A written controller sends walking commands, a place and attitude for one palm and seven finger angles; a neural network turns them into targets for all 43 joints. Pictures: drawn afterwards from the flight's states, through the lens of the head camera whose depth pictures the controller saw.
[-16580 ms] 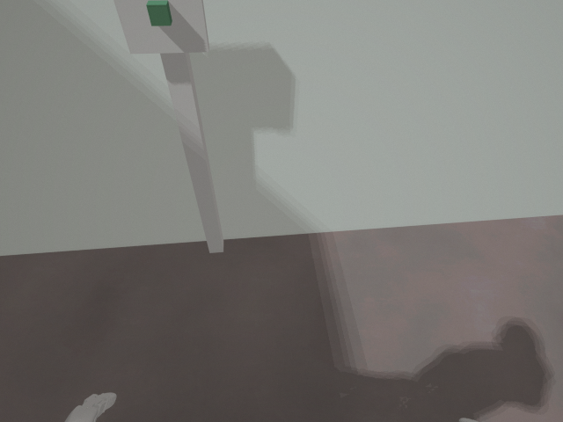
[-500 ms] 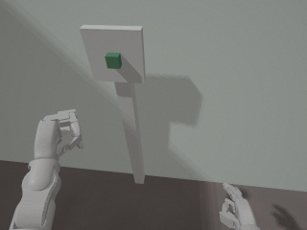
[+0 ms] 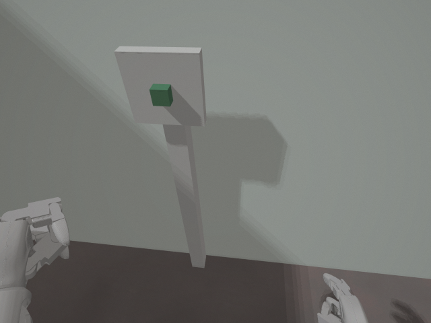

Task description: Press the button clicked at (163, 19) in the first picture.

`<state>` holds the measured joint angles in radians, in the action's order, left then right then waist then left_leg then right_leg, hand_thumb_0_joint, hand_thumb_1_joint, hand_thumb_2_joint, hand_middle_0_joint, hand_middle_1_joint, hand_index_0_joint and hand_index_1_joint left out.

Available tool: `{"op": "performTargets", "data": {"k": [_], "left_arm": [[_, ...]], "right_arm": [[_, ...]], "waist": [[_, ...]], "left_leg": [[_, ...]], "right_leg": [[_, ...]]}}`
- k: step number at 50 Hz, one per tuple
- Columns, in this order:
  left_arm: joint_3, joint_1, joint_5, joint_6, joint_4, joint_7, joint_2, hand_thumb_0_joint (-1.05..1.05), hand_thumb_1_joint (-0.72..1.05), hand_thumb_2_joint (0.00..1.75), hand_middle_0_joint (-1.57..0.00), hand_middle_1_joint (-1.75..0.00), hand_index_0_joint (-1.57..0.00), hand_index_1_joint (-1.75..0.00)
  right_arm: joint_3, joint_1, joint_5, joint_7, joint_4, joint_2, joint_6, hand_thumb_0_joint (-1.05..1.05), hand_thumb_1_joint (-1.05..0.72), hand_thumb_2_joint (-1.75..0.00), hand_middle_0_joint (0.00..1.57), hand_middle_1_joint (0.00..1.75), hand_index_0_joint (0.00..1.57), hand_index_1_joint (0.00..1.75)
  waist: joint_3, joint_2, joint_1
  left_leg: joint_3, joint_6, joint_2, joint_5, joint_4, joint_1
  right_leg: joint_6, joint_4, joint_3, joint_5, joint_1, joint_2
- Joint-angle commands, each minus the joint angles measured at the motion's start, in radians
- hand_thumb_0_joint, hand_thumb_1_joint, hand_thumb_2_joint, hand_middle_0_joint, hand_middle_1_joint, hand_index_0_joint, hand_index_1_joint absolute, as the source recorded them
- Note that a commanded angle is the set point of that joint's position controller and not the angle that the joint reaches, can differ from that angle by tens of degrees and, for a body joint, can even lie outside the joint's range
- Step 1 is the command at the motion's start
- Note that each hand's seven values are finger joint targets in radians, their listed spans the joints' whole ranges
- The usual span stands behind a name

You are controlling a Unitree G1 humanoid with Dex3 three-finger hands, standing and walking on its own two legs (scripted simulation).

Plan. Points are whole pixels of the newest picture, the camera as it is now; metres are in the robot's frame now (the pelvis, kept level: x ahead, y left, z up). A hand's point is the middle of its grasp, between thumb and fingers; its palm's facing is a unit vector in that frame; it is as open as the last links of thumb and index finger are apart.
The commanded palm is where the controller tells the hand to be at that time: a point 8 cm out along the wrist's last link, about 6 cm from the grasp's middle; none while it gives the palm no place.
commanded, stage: draw the hand back to the body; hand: left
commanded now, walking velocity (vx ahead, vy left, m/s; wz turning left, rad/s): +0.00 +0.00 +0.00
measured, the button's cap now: (162, 94) +0.52 +0.19 +0.19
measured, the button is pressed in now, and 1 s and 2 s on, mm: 0 0 0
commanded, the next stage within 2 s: step back with the hand held close in 0.26 s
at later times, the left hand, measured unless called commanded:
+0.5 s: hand (52, 235) +0.17 +0.25 +0.17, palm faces +0.42 -0.80 -0.43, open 3.1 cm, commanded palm +0.12 +0.28 +0.17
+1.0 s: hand (7, 296) +0.10 +0.27 +0.15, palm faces +0.39 -0.78 -0.49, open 3.1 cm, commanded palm +0.03 +0.31 +0.17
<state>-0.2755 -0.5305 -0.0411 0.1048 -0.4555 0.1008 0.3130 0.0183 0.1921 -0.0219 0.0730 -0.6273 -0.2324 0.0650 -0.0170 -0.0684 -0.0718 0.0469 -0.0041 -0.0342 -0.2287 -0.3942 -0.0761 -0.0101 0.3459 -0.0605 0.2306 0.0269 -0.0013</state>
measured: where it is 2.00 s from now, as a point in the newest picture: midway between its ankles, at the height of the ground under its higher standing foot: outside the picture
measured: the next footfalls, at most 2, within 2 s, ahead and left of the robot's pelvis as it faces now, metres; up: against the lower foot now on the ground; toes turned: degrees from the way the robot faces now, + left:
right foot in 1.44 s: -0.21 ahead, -0.06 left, +0.00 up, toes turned +1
left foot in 1.58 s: -0.09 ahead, +0.11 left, +0.00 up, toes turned -1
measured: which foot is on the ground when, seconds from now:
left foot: down 0.00-1.00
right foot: down 0.00-1.00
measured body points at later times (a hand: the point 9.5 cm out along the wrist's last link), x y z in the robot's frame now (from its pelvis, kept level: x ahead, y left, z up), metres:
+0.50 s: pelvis -0.01 +0.00 +0.00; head -0.02 -0.01 +0.45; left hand +0.15 +0.29 +0.19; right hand +0.18 -0.21 -0.08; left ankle +0.00 +0.12 -0.75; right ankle -0.02 -0.11 -0.75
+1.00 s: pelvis -0.09 +0.03 -0.02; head -0.07 +0.03 +0.43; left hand +0.07 +0.31 +0.18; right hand +0.11 -0.20 -0.09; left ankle +0.00 +0.12 -0.74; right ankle -0.02 -0.11 -0.74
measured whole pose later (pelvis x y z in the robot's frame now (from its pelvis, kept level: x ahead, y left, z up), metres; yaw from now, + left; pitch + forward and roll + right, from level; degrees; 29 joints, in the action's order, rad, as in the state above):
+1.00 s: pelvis -0.09 +0.03 -0.02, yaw +2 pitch +0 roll -1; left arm -0.38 -0.60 -0.01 0.23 -0.59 0.13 0.39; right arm 0.00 0.19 0.00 0.08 -0.51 -0.21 0.04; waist -0.04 -0.01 -0.01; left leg 0.04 0.05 0.00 -0.19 -0.59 -0.41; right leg 0.02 0.56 -0.04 0.20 0.36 0.03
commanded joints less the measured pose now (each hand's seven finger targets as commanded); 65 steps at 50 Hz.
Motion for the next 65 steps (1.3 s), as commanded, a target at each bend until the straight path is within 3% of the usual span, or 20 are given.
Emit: {"op": "performTargets", "data": {"k": [1,18,19,20,21,23,25,30,34,39,46,49,51,53,55,56,58,59,62,65], "left_arm": [[-0.084,0.080,-0.003,0.059,-0.228,0.015,0.143,0.00,0.90,0.90,-1.30,-1.50,-1.30,-1.50],[-0.097,0.090,-0.003,0.055,-0.209,0.023,0.148,0.00,0.90,0.90,-1.30,-1.50,-1.30,-1.50],[-0.119,0.146,-0.004,0.058,-0.226,0.028,0.176,0.00,0.90,0.90,-1.30,-1.50,-1.30,-1.50],[-0.234,0.177,-0.013,0.092,-0.275,0.027,0.287,0.00,0.90,0.90,-1.30,-1.50,-1.30,-1.50],[-0.229,0.158,-0.011,0.103,-0.247,0.021,0.277,0.00,0.90,0.90,-1.30,-1.50,-1.30,-1.50],[-0.146,0.016,-0.007,0.089,-0.188,0.010,0.185,0.00,0.90,0.90,-1.30,-1.50,-1.30,-1.50],[-0.127,-0.022,-0.010,0.092,-0.218,0.007,0.168,0.00,0.90,0.90,-1.30,-1.50,-1.30,-1.50],[-0.186,-0.098,-0.015,0.106,-0.315,0.020,0.226,0.00,0.90,0.90,-1.30,-1.50,-1.30,-1.50],[-0.221,-0.133,-0.020,0.118,-0.351,0.032,0.250,0.00,0.90,0.90,-1.30,-1.50,-1.30,-1.50],[-0.206,-0.127,-0.014,0.133,-0.340,0.040,0.231,0.00,0.90,0.90,-1.30,-1.50,-1.30,-1.50],[-0.214,-0.068,0.021,0.173,-0.334,0.050,0.216,0.00,0.90,0.90,-1.30,-1.50,-1.30,-1.50],[-0.213,-0.053,0.031,0.188,-0.337,0.056,0.217,0.00,0.90,0.90,-1.30,-1.50,-1.30,-1.50],[-0.217,-0.034,0.026,0.200,-0.366,0.067,0.247,0.00,0.90,0.90,-1.30,-1.50,-1.30,-1.50],[-0.199,-0.007,0.020,0.199,-0.380,0.083,0.243,0.00,0.90,0.90,-1.30,-1.50,-1.30,-1.50],[-0.199,0.008,0.021,0.194,-0.384,0.092,0.241,0.00,0.90,0.90,-1.30,-1.50,-1.30,-1.50],[-0.187,0.030,0.018,0.196,-0.407,0.091,0.232,0.00,0.90,0.90,-1.30,-1.50,-1.30,-1.50],[-0.214,-0.003,0.022,0.210,-0.400,0.093,0.228,0.00,0.90,0.90,-1.30,-1.50,-1.30,-1.50],[-0.228,0.014,0.039,0.216,-0.390,0.092,0.233,0.00,0.90,0.90,-1.30,-1.50,-1.30,-1.50],[-0.236,-0.010,0.037,0.226,-0.338,0.085,0.239,0.00,0.90,0.90,-1.30,-1.50,-1.30,-1.50],[-0.203,-0.100,0.013,0.214,-0.357,0.078,0.205,0.00,0.90,0.90,-1.30,-1.50,-1.30,-1.50]], "right_arm": [[-0.029,-0.149,0.003,0.015,0.168,-0.087,0.067,0.00,-0.90,-0.90,0.20,0.30,0.20,0.30],[-0.023,-0.149,0.000,0.019,0.161,-0.079,0.073,0.00,-0.90,-0.90,0.20,0.30,0.20,0.30],[-0.024,-0.152,0.001,0.021,0.158,-0.082,0.073,0.00,-0.90,-0.90,0.20,0.30,0.20,0.30],[-0.028,-0.130,0.011,0.015,0.201,-0.109,0.047,0.00,-0.90,-0.90,0.20,0.30,0.20,0.30],[-0.027,-0.131,0.011,0.014,0.192,-0.092,0.032,0.00,-0.90,-0.90,0.20,0.30,0.20,0.30],[-0.032,-0.132,0.008,0.010,0.197,-0.094,0.010,0.00,-0.90,-0.90,0.20,0.30,0.20,0.30],[-0.041,-0.126,0.013,0.006,0.207,-0.103,-0.001,0.00,-0.90,-0.90,0.20,0.30,0.20,0.30],[-0.059,-0.111,0.021,0.010,0.243,-0.108,-0.025,0.00,-0.90,-0.90,0.20,0.30,0.20,0.30],[-0.067,-0.111,0.027,0.015,0.264,-0.103,-0.035,0.00,-0.90,-0.90,0.20,0.30,0.20,0.30],[-0.071,-0.101,0.029,0.019,0.263,-0.114,-0.023,0.00,-0.90,-0.90,0.20,0.30,0.20,0.30],[-0.073,-0.092,0.026,0.023,0.270,-0.133,0.022,0.00,-0.90,-0.90,0.20,0.30,0.20,0.30],[-0.076,-0.072,0.025,0.021,0.266,-0.123,0.037,0.00,-0.90,-0.90,0.20,0.30,0.20,0.30],[-0.079,-0.046,0.021,0.023,0.244,-0.119,0.043,0.00,-0.90,-0.90,0.20,0.30,0.20,0.30],[-0.067,-0.038,0.015,0.019,0.211,-0.092,0.044,0.00,-0.90,-0.90,0.20,0.30,0.20,0.30],[-0.056,-0.046,0.009,0.023,0.203,-0.088,0.047,0.00,-0.90,-0.90,0.20,0.30,0.20,0.30],[-0.056,-0.058,0.009,0.029,0.205,-0.101,0.050,0.00,-0.90,-0.90,0.20,0.30,0.20,0.30],[-0.055,-0.079,0.007,0.045,0.222,-0.128,0.071,0.00,-0.90,-0.90,0.20,0.30,0.20,0.30],[-0.059,-0.071,-0.003,0.042,0.210,-0.110,0.085,0.00,-0.90,-0.90,0.20,0.30,0.20,0.30],[-0.077,-0.078,0.007,0.023,0.200,-0.097,0.095,0.00,-0.90,-0.90,0.20,0.30,0.20,0.30],[-0.079,-0.068,0.010,-0.003,0.185,-0.087,0.111,0.00,-0.90,-0.90,0.20,0.30,0.20,0.30]], "waist": [[0.017,0.033,0.010],[0.018,0.016,-0.001],[0.027,0.012,0.001],[-0.043,0.042,0.043],[-0.045,0.070,0.041],[-0.003,0.114,0.048],[0.065,0.062,0.055],[0.225,0.035,0.053],[0.227,0.043,0.052],[0.156,-0.017,0.056],[0.067,-0.052,0.061],[0.054,0.033,0.066],[0.067,0.131,0.076],[0.095,0.245,0.081],[0.107,0.212,0.088],[0.088,0.099,0.092],[0.062,-0.237,0.077],[0.075,-0.283,0.081],[0.078,-0.077,0.071],[0.124,-0.106,0.063]], "left_leg": [[-0.026,0.030,0.018,0.204,0.036,0.025],[-0.035,0.026,0.017,0.200,0.044,0.018],[-0.034,0.026,0.018,0.188,0.043,0.024],[-0.060,0.049,0.001,0.155,0.001,-0.070],[-0.070,0.046,0.006,0.129,-0.012,-0.087],[-0.055,0.046,0.002,0.176,-0.042,-0.068],[-0.048,0.046,-0.007,0.248,-0.057,-0.059],[-0.067,0.043,-0.035,0.450,-0.063,-0.046],[-0.084,0.042,-0.049,0.431,-0.056,-0.103],[-0.119,0.054,-0.079,0.263,-0.008,-0.223],[-0.187,0.103,-0.123,-0.337,0.114,-0.590],[-0.153,0.086,-0.075,-0.389,0.012,-0.555],[-0.098,0.037,0.006,-0.294,-0.246,-0.314],[-0.073,0.015,0.032,-0.186,-0.444,-0.142],[-0.078,0.024,0.016,-0.141,-0.321,-0.127],[-0.121,0.033,-0.007,-0.159,-0.193,-0.146],[-0.420,0.116,-0.216,-0.369,0.194,-0.477],[-0.520,0.165,-0.297,-0.496,0.306,-0.602],[-0.423,0.184,-0.282,-0.359,0.223,-0.555],[-0.298,0.120,-0.196,-0.231,0.213,-0.358]], "right_leg": [[-0.003,-0.073,0.031,-0.161,0.083,-0.004],[-0.005,-0.065,0.034,-0.158,0.058,0.002],[-0.005,-0.071,0.036,-0.145,0.061,0.002],[0.001,-0.109,0.102,-0.176,0.177,0.053],[-0.002,-0.114,0.102,-0.166,0.185,0.073],[0.003,-0.102,0.085,-0.192,0.207,0.088],[0.008,-0.059,0.074,-0.259,0.188,0.096],[0.019,0.053,0.044,-0.382,0.118,0.073],[0.022,0.099,0.044,-0.355,0.120,0.066],[0.023,0.131,0.053,-0.194,0.151,0.050],[0.022,0.244,0.080,0.006,0.030,0.025],[-0.002,0.145,0.137,0.180,0.147,0.065],[-0.062,-0.038,0.260,0.376,0.442,0.166],[-0.108,-0.105,0.287,0.372,0.609,0.275],[-0.080,-0.028,0.209,0.247,0.569,0.242],[-0.047,0.054,0.162,0.235,0.556,0.179],[0.030,0.444,0.053,0.188,0.306,-0.014],[0.034,0.696,0.080,0.211,0.210,-0.059],[0.025,0.778,0.126,0.238,0.247,-0.051],[0.013,0.500,0.032,0.294,0.264,-0.058]]}}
